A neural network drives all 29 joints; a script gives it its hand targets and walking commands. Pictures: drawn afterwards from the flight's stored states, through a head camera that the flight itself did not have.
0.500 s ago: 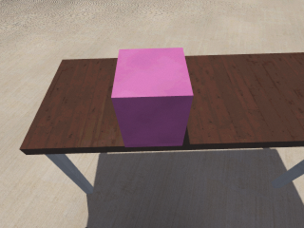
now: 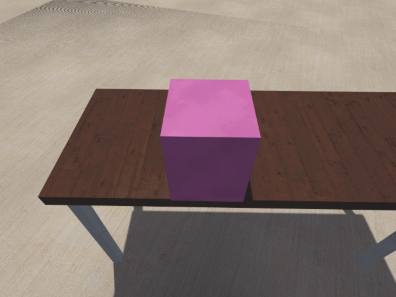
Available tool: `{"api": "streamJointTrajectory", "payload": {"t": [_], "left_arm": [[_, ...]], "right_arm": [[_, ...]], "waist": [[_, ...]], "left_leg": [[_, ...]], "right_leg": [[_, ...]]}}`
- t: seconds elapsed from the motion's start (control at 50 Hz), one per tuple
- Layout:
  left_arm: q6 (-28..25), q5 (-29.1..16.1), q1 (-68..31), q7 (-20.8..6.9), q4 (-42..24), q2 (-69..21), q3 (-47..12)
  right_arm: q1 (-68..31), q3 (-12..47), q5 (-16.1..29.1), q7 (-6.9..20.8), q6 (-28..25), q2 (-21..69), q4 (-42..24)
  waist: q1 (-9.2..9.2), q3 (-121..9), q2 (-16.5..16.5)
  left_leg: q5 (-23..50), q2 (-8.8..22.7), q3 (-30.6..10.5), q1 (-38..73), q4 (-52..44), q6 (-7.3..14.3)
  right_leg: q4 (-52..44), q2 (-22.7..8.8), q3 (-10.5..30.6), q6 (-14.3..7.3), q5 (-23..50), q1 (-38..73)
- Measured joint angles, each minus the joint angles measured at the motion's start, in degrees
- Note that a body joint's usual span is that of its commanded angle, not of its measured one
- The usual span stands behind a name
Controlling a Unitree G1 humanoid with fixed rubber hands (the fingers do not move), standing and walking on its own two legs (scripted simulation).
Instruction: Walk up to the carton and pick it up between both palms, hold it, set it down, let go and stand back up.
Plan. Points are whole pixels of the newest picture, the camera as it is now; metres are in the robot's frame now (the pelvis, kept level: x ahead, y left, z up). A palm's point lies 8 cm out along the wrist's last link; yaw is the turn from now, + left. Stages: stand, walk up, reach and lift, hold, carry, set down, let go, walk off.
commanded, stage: walk up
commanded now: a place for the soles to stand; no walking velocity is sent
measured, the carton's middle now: (208, 142) +0.49 +0.00 +0.01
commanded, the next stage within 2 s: none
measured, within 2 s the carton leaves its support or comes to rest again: neither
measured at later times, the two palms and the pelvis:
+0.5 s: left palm out of the picture +0.04 +0.27 -0.15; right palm out of the picture +0.06 -0.23 -0.14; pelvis +0.03 +0.02 -0.01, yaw +6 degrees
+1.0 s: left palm out of the picture +0.01 +0.28 -0.16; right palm out of the picture +0.08 -0.23 -0.14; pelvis +0.03 +0.03 -0.02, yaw +9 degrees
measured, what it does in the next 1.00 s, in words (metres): stands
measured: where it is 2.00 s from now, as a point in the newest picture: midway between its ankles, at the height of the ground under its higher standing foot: outside the picture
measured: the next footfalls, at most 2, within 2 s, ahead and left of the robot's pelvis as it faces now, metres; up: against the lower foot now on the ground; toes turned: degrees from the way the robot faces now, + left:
none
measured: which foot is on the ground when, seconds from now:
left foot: down 0.00-1.00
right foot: down 0.00-1.00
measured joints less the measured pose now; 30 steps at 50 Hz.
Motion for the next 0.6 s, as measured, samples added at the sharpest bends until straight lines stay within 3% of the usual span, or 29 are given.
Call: {"api": "streamJointTrajectory", "payload": {"t": [0.6], "left_arm": [[1.13, 1.03, -2.86, 0.38, -3.12, 0.72, 0.76]], "right_arm": [[-0.85, -1.2, 0.2, -1.22, 0.2, -1.12, -3.91]], "waist": [[0.22, 0.14, 0.43]], "left_leg": [[-5.35, -3.66, -5.26, -1.68, 6.72, 1.93]], "right_leg": [[4.88, -3.57, -5.25, 2.32, -6.45, 1.59]]}}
